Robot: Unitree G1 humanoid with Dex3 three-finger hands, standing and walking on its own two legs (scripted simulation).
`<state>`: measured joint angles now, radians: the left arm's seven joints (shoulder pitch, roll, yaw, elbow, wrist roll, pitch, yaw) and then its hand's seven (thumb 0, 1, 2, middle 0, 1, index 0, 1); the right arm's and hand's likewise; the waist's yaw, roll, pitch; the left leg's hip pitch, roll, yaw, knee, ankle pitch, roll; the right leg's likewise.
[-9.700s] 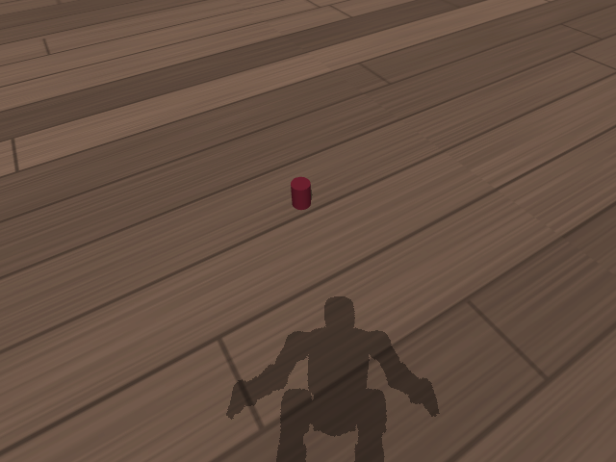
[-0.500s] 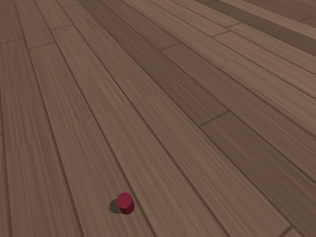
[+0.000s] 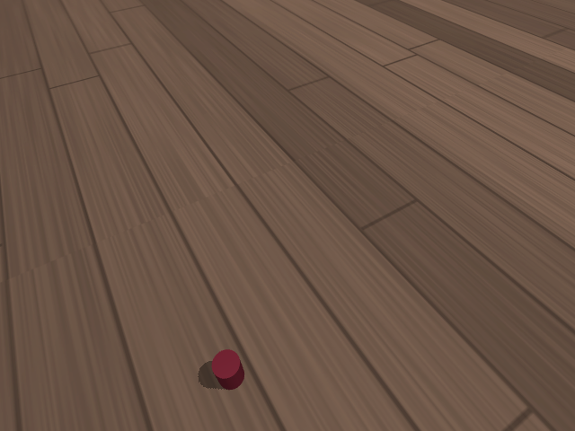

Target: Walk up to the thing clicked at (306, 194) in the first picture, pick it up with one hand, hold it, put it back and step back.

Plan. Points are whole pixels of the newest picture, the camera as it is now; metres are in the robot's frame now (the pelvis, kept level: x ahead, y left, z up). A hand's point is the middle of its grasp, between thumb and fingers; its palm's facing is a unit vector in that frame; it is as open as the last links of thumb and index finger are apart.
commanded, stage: stand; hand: left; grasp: from above
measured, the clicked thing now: (228, 370) +0.42 +0.24 -0.72
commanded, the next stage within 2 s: rise first in 0.08 s
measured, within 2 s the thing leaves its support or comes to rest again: neither
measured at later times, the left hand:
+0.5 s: hand out of the picture +0.15 +0.25 -0.17, palm faces -0.05 -0.93 -0.37, open 10.5 cm
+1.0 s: hand out of the picture +0.13 +0.26 -0.23, palm faces -0.17 -0.87 -0.46, open 14.1 cm
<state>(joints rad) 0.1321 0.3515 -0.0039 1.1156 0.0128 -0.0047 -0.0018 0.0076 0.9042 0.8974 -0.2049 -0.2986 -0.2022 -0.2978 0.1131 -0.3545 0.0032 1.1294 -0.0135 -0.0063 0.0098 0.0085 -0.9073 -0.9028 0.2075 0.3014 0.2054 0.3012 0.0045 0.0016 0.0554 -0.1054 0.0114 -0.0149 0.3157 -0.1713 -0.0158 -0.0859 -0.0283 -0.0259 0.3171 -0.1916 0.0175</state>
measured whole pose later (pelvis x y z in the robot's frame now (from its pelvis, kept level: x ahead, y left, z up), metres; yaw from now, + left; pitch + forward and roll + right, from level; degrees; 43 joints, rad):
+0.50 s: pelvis -0.02 +0.00 -0.02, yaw -1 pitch +7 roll +0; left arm -0.03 0.33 0.14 0.97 0.13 0.05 -0.01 0.01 0.22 0.93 -0.07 -0.90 -0.10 -0.87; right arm 0.23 -0.24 -0.02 0.76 0.02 -0.04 -0.02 0.01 -0.94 -0.91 0.21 0.30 0.20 0.30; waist -0.02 -0.01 0.00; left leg -0.46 0.02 0.00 0.64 -0.29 -0.01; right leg -0.44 -0.02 -0.01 0.63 -0.30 0.02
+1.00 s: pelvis -0.01 +0.01 -0.09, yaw -1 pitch +17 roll -2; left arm 0.24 0.31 0.12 0.47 0.24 0.22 0.02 0.00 -0.53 0.96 -0.07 -1.10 -0.08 -1.08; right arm 0.19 -0.23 -0.03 0.57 0.00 -0.14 -0.03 0.01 -0.92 -0.91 0.21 0.30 0.20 0.30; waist -0.02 0.01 -0.10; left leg -0.90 0.03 -0.02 1.12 -0.52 0.00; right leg -0.86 -0.02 -0.02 1.07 -0.51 0.03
